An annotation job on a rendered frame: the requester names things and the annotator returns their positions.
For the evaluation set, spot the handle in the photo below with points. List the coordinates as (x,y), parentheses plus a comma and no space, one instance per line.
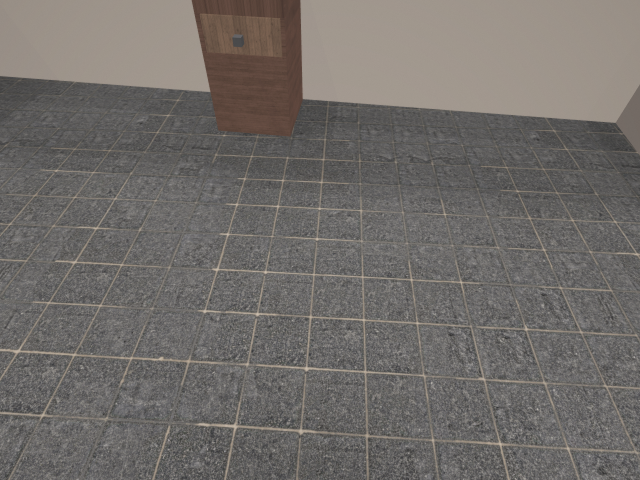
(238,40)

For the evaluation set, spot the drawer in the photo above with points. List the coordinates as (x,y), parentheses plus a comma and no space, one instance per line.
(262,35)

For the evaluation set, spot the cabinet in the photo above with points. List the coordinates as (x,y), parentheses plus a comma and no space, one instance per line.
(256,94)

